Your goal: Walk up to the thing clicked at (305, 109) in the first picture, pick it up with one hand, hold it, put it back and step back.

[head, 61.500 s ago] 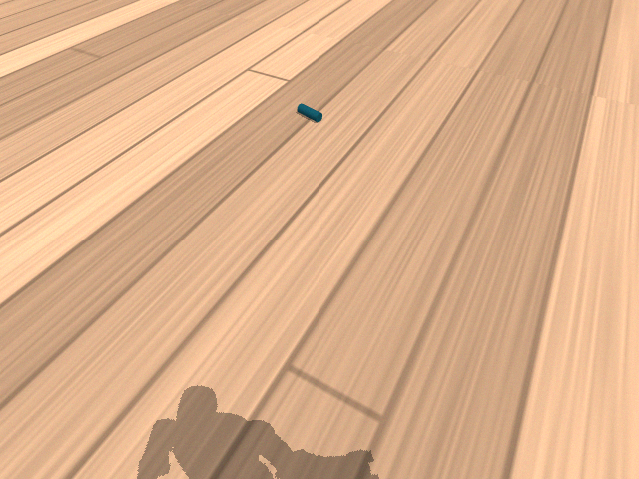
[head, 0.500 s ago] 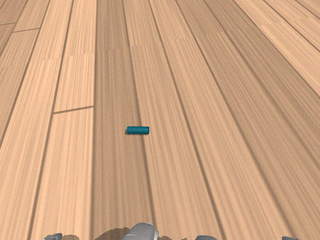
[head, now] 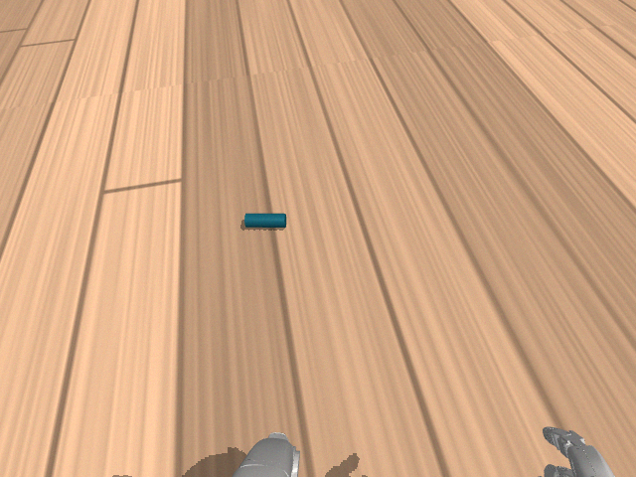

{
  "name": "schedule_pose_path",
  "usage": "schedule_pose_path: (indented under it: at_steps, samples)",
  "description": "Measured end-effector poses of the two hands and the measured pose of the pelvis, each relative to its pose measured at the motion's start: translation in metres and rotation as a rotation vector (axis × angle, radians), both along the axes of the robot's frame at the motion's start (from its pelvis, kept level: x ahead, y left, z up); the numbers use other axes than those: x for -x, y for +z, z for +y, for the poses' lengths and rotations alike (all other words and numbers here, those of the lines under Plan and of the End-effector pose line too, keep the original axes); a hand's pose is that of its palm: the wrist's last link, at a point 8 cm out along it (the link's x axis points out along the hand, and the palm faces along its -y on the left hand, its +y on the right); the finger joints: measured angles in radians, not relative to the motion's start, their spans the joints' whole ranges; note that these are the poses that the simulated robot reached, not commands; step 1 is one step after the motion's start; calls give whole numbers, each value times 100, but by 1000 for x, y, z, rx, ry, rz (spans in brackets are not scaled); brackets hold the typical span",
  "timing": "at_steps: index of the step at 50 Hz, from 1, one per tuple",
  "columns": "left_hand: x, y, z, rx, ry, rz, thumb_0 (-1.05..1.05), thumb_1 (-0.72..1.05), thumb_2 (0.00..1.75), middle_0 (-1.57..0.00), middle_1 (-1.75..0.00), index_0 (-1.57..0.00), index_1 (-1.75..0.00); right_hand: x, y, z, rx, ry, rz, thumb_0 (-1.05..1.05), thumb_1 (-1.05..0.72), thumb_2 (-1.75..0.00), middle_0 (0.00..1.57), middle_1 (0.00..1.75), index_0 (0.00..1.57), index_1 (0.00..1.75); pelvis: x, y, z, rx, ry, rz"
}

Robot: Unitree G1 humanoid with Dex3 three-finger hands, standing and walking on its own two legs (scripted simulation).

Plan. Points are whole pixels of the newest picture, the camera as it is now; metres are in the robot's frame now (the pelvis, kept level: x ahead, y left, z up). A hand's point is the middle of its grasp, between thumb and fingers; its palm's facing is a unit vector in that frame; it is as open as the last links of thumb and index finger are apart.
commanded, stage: step back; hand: left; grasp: from above
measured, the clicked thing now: (265, 220) +1.06 +0.29 -0.72
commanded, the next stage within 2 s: stand in 1.12 s
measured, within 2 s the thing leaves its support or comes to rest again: neither
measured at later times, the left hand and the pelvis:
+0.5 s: hand out of the picture -0.02 +0.28 -0.13, palm faces +0.05 -0.91 -0.40, open 7.4 cm; pelvis -0.05 +0.00 +0.01, yaw +3 degrees
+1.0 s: hand out of the picture +0.05 +0.30 -0.14, palm faces +0.06 -0.93 -0.38, open 7.4 cm; pelvis -0.01 +0.02 +0.01, yaw +3 degrees
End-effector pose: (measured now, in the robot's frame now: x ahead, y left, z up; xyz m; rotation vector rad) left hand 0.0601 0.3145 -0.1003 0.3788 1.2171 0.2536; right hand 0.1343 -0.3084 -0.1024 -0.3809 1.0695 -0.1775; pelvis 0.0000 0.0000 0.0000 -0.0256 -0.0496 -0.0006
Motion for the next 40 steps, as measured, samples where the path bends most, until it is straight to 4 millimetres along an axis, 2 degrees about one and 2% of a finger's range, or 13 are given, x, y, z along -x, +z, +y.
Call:
schedule_pose_path:
  at_steps: [3,6,12,18,21,24,27,32,36,40]
  samples:
    - [35,10,-5,-7,25,24,1,90,90,-21,-30,-21,-30,25,1,-3,-14,-13,27,1,-91,-90,20,30,20,30,15,8,-3,-42,-7,5]
    - [58,17,-3,-21,47,27,1,90,90,-21,-30,-21,-30,53,-1,-6,-18,-6,64,1,-91,-90,20,30,20,30,28,11,-3,-53,13,11]
    - [84,18,15,-33,88,-33,1,90,90,-21,-30,-21,-30,103,-10,0,-9,24,186,1,-91,-90,20,30,20,30,47,7,4,-38,79,17]
    - [100,11,25,-1,101,4,1,90,90,-21,-30,-21,-30,126,-1,18,-31,6,166,1,-91,-90,20,30,20,30,56,12,11,-50,80,10]
    - [97,10,22,13,85,7,1,90,90,-21,-30,-21,-30,128,4,18,-37,0,145,1,-91,-90,20,30,20,30,55,15,7,-45,69,10]
    - [89,9,14,16,66,2,1,90,90,-21,-30,-21,-30,124,3,10,-40,-15,130,1,-90,-90,20,30,20,30,52,13,1,-40,56,8]
    - [81,6,4,9,60,-23,1,90,90,-21,-30,-21,-30,115,-4,-1,-33,-25,127,1,-90,-90,20,30,20,30,48,8,-5,-8,58,-2]
    - [77,11,-6,23,84,-56,1,90,90,-21,-30,-21,-30,91,0,-4,-17,3,125,1,-91,-90,20,30,20,30,39,13,-4,-18,67,0]
    - [72,11,-2,28,91,-43,1,90,90,-21,-30,-21,-30,72,3,2,-10,28,118,1,-91,-90,20,30,20,30,29,14,3,-24,75,6]
    - [59,1,13,33,94,-29,1,90,90,-21,-30,-21,-30,57,0,14,4,33,106,1,-91,-90,20,30,20,30,21,7,15,-30,83,5]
